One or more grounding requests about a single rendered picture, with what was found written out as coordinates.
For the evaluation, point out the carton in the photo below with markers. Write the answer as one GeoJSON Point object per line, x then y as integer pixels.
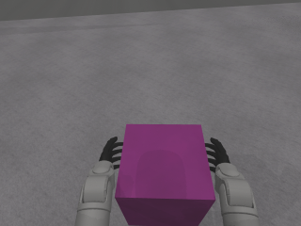
{"type": "Point", "coordinates": [164, 175]}

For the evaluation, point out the right robot forearm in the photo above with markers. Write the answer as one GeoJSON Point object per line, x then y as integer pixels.
{"type": "Point", "coordinates": [237, 202]}

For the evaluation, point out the robot right hand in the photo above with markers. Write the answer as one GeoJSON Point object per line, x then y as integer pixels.
{"type": "Point", "coordinates": [219, 153]}

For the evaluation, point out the robot left hand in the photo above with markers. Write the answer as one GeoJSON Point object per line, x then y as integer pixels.
{"type": "Point", "coordinates": [108, 152]}

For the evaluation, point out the left robot forearm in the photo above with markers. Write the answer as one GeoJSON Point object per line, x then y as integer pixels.
{"type": "Point", "coordinates": [95, 201]}

